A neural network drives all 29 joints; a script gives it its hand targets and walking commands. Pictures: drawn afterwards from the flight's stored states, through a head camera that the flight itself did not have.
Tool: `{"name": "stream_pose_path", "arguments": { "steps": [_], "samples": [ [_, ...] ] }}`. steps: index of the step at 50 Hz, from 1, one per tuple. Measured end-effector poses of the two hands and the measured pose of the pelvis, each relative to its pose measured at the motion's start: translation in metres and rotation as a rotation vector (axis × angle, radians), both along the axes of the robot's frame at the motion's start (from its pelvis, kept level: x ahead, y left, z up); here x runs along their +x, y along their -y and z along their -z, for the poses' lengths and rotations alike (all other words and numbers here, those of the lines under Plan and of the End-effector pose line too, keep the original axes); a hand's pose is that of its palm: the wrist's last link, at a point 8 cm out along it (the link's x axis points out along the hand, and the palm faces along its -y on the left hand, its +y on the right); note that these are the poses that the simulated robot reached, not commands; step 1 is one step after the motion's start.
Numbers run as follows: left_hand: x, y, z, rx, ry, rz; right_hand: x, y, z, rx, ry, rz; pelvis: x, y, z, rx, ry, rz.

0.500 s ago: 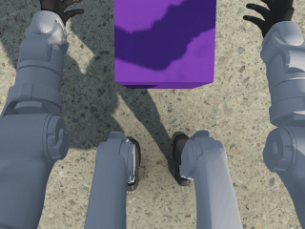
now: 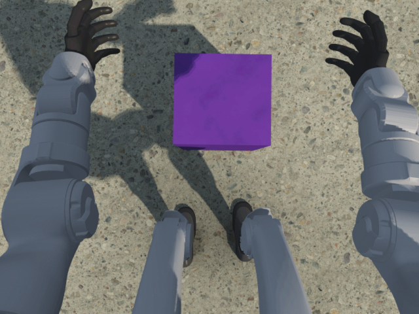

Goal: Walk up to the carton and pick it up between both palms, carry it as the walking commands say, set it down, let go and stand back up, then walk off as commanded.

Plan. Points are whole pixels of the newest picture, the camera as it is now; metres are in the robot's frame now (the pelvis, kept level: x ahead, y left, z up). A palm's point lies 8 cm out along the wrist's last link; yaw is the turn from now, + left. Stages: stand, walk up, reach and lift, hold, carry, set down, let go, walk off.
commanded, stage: set down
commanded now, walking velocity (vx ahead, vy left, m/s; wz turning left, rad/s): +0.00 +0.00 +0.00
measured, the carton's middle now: (220, 110) +0.53 -0.02 -0.47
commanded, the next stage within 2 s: let go in 0.26 s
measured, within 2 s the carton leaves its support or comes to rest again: neither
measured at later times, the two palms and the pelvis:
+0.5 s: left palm (61, 76) +0.49 +0.21 -0.03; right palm (391, 85) +0.47 -0.23 -0.03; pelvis +0.04 +0.00 +0.08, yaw +0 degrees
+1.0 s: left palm out of the picture +0.31 +0.22 +0.08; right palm out of the picture +0.29 -0.24 +0.08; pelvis +0.09 +0.00 +0.16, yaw +0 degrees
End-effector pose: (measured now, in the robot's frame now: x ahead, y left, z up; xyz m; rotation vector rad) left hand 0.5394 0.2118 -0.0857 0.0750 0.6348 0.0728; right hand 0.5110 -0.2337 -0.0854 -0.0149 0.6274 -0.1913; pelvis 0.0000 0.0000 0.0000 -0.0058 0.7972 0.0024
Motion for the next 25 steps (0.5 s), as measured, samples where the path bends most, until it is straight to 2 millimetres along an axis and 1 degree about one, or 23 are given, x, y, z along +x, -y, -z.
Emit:
{"name": "stream_pose_path", "arguments": {
  "steps": [6,10,14,17,19,21,25],
  "samples": [
    [-0.002,0.001,-0.034,-0.003,-0.003,0.009,-0.004,0.001,-0.034,0.005,0.000,0.000,0.007,-0.002,-0.034,0.000,0.020,0.001],
    [-0.003,0.003,-0.051,-0.003,-0.016,0.015,-0.006,0.003,-0.051,0.003,-0.009,-0.001,0.012,-0.004,-0.052,-0.001,0.031,0.001],
    [-0.001,0.007,-0.059,-0.001,-0.026,0.020,-0.006,0.002,-0.059,-0.005,-0.018,-0.003,0.016,-0.005,-0.063,-0.001,0.035,0.000],
    [-0.003,0.008,-0.059,0.010,-0.035,0.021,-0.007,0.000,-0.058,-0.020,-0.032,-0.015,0.019,-0.005,-0.067,-0.001,0.034,0.000],
    [-0.008,0.007,-0.055,0.028,-0.046,0.019,-0.011,-0.001,-0.055,-0.034,-0.046,-0.029,0.022,-0.005,-0.070,0.001,0.033,0.001],
    [-0.019,0.004,-0.051,0.053,-0.058,0.016,-0.017,-0.002,-0.052,-0.049,-0.063,-0.051,0.025,-0.004,-0.073,0.003,0.033,0.002],
    [-0.052,-0.002,-0.051,0.094,-0.082,0.016,-0.044,0.000,-0.053,-0.084,-0.104,-0.100,0.036,-0.003,-0.083,0.008,0.056,0.003]
  ]
}}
